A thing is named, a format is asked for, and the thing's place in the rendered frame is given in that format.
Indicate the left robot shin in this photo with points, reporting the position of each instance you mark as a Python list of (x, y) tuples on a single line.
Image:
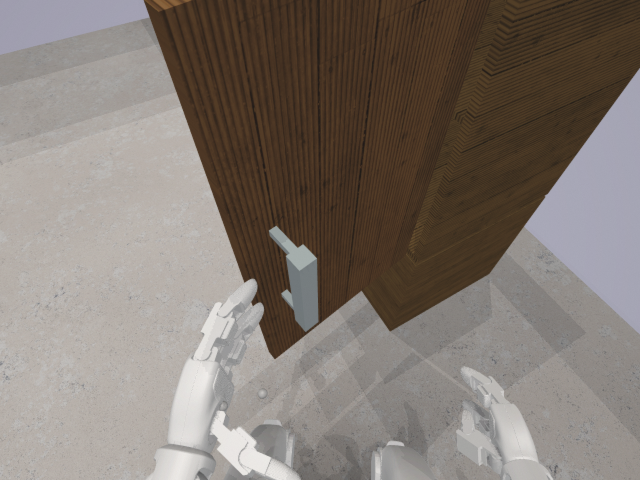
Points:
[(272, 422)]

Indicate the cupboard door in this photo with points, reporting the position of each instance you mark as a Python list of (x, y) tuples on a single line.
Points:
[(324, 118)]

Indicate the robot right forearm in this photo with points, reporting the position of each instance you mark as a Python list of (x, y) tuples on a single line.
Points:
[(523, 469)]

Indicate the robot left hand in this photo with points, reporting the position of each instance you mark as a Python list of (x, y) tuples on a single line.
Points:
[(205, 382)]

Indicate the robot left forearm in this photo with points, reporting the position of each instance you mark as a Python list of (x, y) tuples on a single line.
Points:
[(174, 462)]

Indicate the robot left thigh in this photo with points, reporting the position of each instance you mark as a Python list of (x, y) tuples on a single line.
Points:
[(275, 442)]

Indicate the robot right hand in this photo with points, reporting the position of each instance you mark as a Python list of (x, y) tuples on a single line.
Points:
[(503, 435)]

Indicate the handle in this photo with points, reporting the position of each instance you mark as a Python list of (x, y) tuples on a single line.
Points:
[(302, 270)]

